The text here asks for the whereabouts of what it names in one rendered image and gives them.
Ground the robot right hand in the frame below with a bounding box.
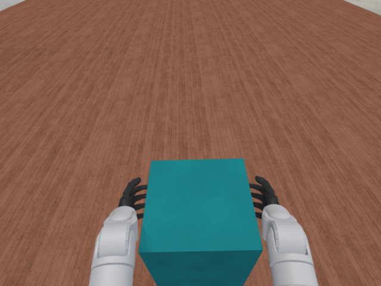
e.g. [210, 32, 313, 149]
[249, 176, 279, 219]

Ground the carton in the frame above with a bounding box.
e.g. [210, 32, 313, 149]
[139, 158, 263, 286]

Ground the robot right forearm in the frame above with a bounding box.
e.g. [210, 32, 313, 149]
[261, 204, 318, 286]

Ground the robot left hand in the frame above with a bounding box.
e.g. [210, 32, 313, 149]
[118, 178, 148, 219]

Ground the robot left forearm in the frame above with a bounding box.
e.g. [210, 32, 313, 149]
[89, 206, 138, 286]

